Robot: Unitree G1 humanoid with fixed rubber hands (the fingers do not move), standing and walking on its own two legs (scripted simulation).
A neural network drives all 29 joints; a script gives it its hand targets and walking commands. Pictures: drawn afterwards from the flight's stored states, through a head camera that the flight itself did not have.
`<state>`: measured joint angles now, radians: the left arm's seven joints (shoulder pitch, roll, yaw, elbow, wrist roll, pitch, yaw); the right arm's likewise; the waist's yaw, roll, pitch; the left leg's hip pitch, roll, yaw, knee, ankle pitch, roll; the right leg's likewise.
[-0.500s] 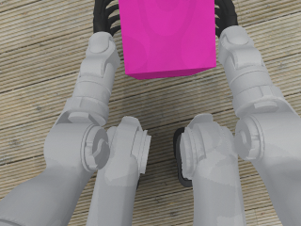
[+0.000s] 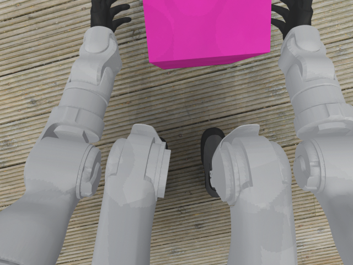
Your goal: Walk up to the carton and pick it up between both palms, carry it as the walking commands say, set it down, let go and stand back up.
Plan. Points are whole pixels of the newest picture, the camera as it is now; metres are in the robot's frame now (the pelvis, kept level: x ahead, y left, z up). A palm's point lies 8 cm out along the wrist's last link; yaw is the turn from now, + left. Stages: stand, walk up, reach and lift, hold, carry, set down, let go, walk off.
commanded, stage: set down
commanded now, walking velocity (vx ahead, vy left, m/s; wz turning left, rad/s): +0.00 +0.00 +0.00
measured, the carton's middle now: (198, 15) +0.53 -0.03 -0.23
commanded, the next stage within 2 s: let go in 1.54 s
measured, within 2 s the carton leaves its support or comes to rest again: neither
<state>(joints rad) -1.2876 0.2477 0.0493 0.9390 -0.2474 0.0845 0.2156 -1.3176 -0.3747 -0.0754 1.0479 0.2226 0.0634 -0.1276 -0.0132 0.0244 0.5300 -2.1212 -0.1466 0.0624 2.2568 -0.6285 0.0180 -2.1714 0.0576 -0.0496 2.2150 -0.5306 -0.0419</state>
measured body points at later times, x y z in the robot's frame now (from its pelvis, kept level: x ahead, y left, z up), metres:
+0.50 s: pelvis +0.00 -0.01 +0.05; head +0.37 -0.02 +0.30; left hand +0.53 +0.14 -0.12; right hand +0.54 -0.20 -0.12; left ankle +0.11 +0.09 -0.33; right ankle +0.13 -0.10 -0.33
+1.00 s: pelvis -0.01 -0.01 +0.18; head +0.34 -0.03 +0.44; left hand +0.53 +0.14 +0.04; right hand +0.53 -0.21 +0.04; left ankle +0.11 +0.09 -0.33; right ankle +0.13 -0.10 -0.33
